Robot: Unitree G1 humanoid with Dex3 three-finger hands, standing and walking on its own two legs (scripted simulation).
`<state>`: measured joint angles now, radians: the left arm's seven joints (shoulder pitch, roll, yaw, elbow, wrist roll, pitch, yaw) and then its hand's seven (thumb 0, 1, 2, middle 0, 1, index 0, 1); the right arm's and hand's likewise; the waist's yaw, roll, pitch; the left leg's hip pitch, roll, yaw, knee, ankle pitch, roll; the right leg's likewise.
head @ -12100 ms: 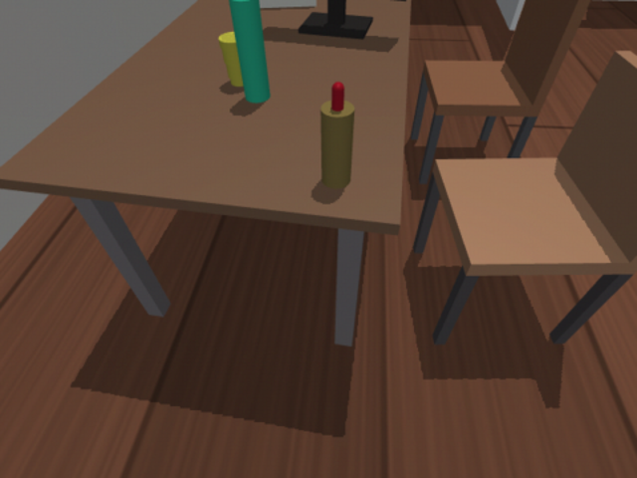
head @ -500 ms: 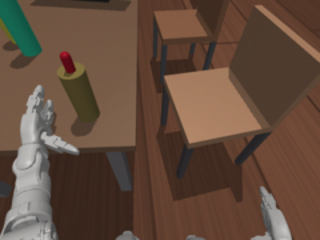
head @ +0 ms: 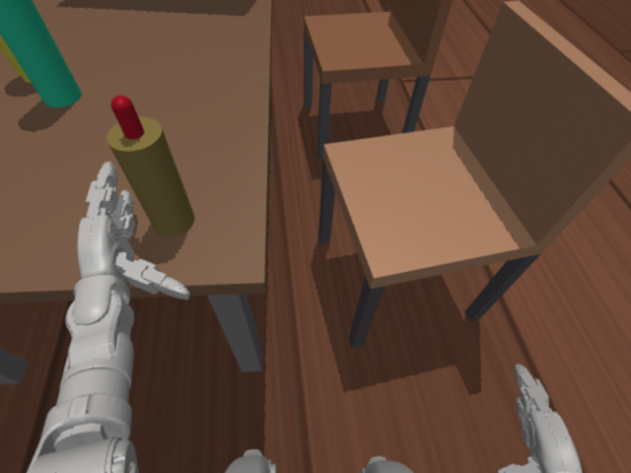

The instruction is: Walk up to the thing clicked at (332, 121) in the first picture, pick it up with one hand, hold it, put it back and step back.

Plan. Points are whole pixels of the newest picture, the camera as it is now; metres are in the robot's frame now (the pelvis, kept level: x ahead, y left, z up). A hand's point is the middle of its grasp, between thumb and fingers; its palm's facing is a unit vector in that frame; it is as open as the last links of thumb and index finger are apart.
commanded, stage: close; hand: left
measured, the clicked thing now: (151, 169) +0.47 +0.22 +0.11
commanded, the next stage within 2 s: settle in 0.76 s
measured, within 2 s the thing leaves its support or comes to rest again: leaves its support in 1.28 s
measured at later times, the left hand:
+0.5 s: hand (150, 212) +0.43 +0.22 +0.07, palm faces +0.19 -0.98 +0.02, open 14.2 cm
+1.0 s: hand (140, 205) +0.43 +0.23 +0.09, palm faces +0.20 -0.98 +0.02, open 9.5 cm
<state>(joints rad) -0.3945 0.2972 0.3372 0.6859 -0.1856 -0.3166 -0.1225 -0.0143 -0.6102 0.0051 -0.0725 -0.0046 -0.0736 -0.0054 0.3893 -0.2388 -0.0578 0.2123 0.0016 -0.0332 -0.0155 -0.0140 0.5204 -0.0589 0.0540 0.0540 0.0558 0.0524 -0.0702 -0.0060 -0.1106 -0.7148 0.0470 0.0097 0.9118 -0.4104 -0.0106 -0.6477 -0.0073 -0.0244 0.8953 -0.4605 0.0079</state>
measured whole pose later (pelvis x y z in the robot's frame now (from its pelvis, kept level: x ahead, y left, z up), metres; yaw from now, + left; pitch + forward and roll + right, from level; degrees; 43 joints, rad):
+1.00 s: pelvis +0.00 +0.01 +0.00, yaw -1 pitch +15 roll -2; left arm -0.51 0.35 0.36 0.74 -0.17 -0.30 -0.09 -0.04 -0.40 0.69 -0.84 -0.91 -0.97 -1.00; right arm 0.38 -0.24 -0.06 0.19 0.00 0.04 0.01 -0.01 0.51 -0.06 0.05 0.05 0.06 0.05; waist -0.08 0.00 -0.13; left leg -0.77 0.05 0.02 0.94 -0.43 0.01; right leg -0.70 -0.01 -0.01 0.90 -0.46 0.02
